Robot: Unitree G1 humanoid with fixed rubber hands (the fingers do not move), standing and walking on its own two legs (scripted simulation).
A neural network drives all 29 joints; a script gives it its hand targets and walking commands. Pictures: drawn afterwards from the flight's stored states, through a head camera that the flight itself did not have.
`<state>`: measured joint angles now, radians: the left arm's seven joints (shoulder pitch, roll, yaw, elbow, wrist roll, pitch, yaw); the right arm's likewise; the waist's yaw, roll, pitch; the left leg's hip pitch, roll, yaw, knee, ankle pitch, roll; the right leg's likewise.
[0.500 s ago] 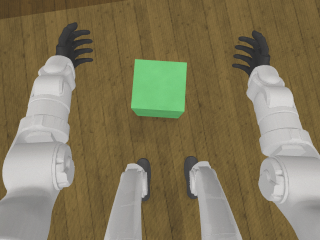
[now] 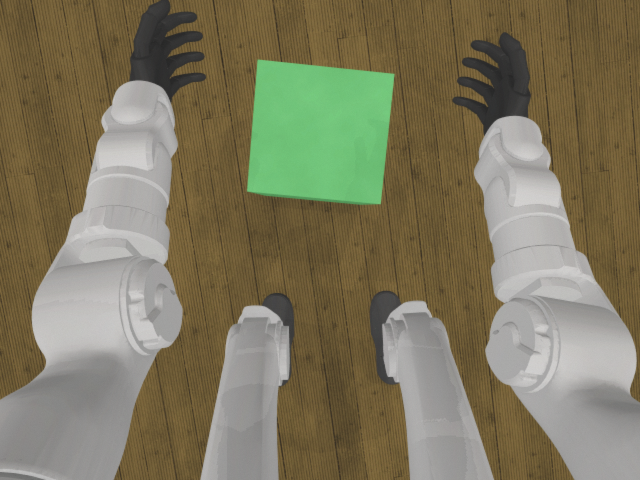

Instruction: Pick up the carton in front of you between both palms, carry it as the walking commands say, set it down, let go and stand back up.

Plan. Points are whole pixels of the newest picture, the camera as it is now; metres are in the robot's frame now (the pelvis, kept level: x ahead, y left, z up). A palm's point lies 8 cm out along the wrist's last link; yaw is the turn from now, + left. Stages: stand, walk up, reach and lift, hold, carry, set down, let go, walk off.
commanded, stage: reach and lift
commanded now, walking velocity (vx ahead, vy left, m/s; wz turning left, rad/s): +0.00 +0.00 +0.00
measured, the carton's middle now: (318, 145) +0.50 +0.02 -0.46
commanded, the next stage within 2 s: none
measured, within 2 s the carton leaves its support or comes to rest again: leaves its support in 1.42 s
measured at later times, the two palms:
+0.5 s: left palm (207, 132) +0.51 +0.20 -0.36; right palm (435, 150) +0.48 -0.17 -0.36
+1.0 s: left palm (225, 135) +0.51 +0.18 -0.39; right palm (427, 151) +0.48 -0.16 -0.39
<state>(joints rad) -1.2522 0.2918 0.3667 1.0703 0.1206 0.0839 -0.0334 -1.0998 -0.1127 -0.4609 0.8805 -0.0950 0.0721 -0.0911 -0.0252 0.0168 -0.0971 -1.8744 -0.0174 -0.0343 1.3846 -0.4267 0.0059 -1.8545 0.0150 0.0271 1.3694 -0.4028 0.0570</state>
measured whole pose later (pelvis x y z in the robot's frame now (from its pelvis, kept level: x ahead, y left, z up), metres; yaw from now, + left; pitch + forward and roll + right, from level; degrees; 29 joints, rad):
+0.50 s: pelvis -0.08 -0.01 -0.20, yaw -1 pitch +39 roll -3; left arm -1.64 0.53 0.05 1.26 -0.16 0.13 0.00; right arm -1.51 -0.25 -0.21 1.06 0.18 0.15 -0.19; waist -0.03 -0.02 0.37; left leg -2.28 -0.02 -0.06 2.10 -0.50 -0.02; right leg -2.25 0.06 0.02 2.07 -0.50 0.07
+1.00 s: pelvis -0.05 -0.01 -0.22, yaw -1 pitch +38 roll -3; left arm -1.57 0.44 0.02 1.25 -0.15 0.06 0.04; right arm -1.43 -0.22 -0.22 1.09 0.16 0.05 -0.16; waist -0.02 -0.03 0.36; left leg -2.28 -0.02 -0.06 2.21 -0.59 -0.02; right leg -2.25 0.06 0.01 2.18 -0.59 0.07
